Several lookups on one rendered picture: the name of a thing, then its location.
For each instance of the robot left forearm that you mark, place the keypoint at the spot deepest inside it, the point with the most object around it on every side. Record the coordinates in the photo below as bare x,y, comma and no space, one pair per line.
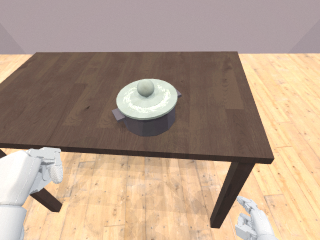
11,222

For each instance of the robot right hand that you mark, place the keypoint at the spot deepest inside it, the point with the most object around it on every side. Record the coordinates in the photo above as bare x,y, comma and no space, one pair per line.
250,228

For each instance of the knob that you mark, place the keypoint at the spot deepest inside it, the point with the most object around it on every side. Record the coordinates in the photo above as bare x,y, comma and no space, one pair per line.
145,87

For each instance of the lid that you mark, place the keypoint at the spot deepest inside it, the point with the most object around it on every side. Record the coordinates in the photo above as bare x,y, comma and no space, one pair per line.
133,105

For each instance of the robot left hand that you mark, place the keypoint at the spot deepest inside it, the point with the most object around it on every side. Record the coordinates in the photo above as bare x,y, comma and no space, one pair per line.
26,172

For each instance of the pot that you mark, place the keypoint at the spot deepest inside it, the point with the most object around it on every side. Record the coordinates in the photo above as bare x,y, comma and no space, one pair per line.
147,128

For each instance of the table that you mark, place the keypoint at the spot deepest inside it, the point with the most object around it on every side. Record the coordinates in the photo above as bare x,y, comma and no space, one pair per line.
64,100

